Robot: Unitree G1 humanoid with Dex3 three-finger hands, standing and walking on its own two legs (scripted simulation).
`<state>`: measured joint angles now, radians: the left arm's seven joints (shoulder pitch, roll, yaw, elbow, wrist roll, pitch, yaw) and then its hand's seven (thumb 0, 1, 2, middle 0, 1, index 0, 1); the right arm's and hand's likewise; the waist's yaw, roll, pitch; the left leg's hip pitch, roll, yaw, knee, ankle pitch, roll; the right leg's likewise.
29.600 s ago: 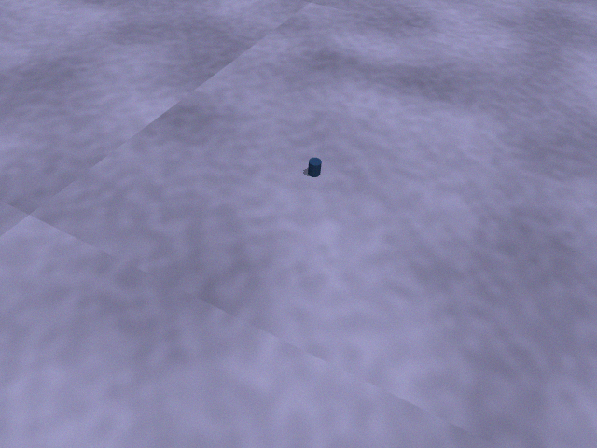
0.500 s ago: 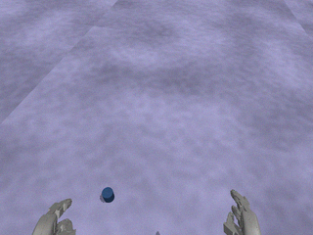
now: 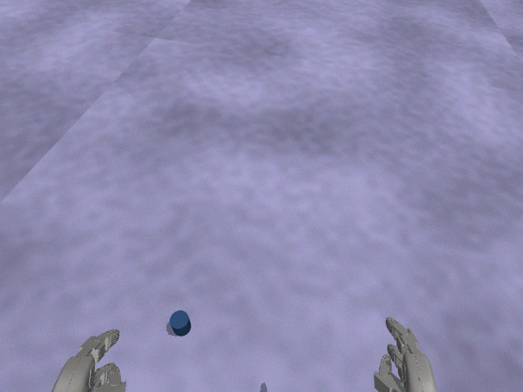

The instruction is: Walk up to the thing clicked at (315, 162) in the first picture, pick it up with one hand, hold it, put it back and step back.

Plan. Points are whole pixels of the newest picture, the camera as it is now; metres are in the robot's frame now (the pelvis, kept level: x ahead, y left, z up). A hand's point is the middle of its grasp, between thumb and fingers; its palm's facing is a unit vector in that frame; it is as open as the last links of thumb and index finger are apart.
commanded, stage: home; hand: left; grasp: from above
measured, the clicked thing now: (180, 323) +0.47 +0.22 -0.68
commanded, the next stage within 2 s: stand in 0.42 s
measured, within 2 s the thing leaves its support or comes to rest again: neither
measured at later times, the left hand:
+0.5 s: hand (120, 389) +0.16 +0.18 -0.05, palm faces +0.03 -0.98 -0.21, open 7.4 cm
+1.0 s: hand out of the picture +0.05 +0.24 -0.11, palm faces +0.04 -0.94 -0.33, open 7.4 cm
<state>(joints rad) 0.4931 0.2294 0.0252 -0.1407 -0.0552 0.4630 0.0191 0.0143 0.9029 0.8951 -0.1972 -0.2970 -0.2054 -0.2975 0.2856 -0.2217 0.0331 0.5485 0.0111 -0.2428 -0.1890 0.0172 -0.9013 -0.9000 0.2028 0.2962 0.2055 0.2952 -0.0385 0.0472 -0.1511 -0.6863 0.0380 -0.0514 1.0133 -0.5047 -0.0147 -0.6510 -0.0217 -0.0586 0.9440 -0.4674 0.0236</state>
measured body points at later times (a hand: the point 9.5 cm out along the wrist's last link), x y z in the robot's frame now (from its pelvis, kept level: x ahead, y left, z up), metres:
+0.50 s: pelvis +0.00 +0.00 +0.00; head +0.02 +0.01 +0.45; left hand +0.16 +0.23 -0.03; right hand +0.16 -0.25 -0.07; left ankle +0.00 +0.12 -0.68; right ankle +0.00 -0.14 -0.68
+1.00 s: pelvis +0.00 +0.01 +0.05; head +0.01 +0.01 +0.50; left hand +0.05 +0.29 -0.08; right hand +0.08 -0.27 -0.08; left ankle +0.00 +0.12 -0.68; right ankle +0.00 -0.14 -0.68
